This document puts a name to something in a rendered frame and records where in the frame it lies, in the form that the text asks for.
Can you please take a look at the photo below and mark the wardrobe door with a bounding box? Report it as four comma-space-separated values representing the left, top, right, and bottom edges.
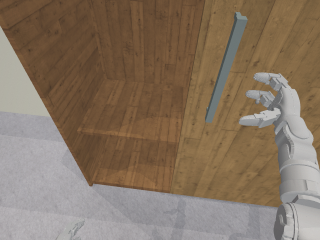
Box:
170, 0, 320, 208

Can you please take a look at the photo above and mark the right robot hand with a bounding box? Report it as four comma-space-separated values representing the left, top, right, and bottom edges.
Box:
238, 72, 301, 128

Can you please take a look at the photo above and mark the robot right forearm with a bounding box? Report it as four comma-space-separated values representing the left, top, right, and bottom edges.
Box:
274, 115, 320, 209

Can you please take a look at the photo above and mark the left robot hand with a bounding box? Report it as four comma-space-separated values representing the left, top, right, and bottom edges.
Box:
55, 218, 85, 240

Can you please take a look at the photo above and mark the handle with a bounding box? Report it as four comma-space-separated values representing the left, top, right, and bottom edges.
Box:
205, 12, 248, 123

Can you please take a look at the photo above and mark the robot right upper arm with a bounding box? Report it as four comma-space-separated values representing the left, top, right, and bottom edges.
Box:
273, 202, 320, 240

